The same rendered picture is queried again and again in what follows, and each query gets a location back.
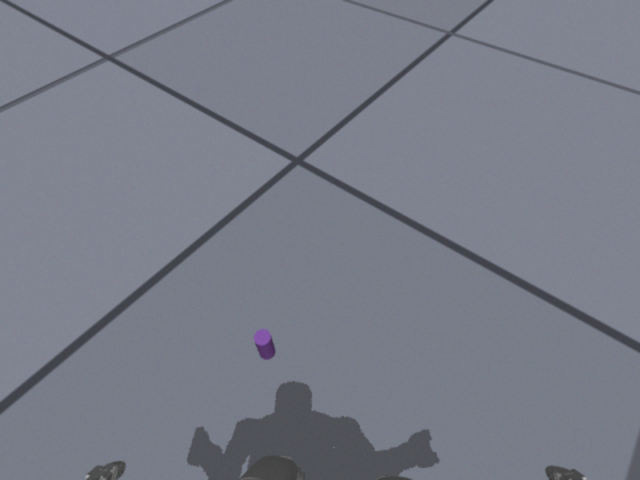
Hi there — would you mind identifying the left robot hand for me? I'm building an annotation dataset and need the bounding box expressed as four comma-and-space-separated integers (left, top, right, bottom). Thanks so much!
85, 461, 126, 480

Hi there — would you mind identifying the can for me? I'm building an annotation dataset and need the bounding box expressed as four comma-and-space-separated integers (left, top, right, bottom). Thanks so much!
254, 329, 275, 360

